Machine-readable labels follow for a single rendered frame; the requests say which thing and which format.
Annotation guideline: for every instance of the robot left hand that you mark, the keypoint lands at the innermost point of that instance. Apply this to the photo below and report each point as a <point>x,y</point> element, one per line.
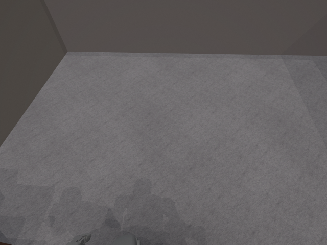
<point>80,239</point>

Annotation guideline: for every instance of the left robot thigh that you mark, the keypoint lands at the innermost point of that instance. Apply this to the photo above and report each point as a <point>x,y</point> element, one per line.
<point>127,240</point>

